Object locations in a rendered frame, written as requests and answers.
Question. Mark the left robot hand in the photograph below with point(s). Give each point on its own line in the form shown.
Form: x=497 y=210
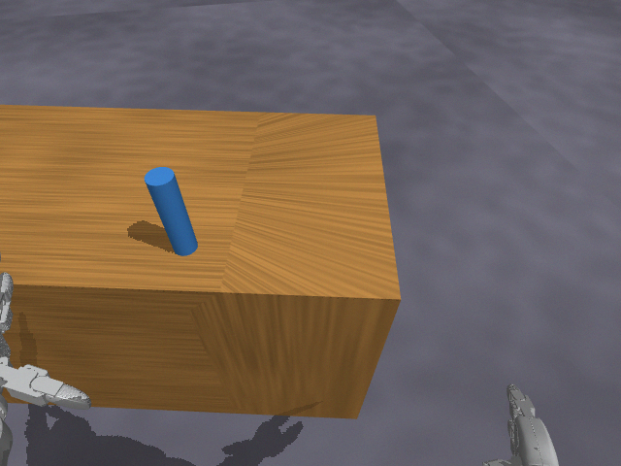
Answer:
x=30 y=383

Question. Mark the can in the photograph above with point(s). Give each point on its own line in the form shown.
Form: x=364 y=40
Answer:
x=165 y=193

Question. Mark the right robot hand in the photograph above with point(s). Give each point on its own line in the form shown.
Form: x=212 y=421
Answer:
x=530 y=442

